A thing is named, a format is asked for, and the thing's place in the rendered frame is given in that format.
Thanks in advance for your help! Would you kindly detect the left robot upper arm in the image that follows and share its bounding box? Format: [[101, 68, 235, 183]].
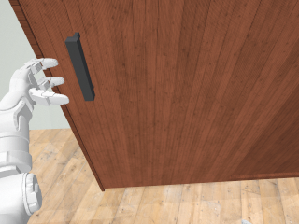
[[0, 172, 42, 224]]

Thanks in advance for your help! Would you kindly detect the robot left hand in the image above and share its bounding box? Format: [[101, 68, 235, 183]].
[[8, 58, 69, 106]]

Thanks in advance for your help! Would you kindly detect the left robot forearm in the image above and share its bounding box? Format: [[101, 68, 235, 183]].
[[0, 91, 34, 178]]

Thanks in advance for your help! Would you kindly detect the wardrobe door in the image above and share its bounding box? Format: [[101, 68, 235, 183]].
[[19, 0, 299, 189], [231, 83, 299, 175]]

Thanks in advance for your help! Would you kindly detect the handle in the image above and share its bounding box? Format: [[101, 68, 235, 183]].
[[65, 32, 95, 102]]

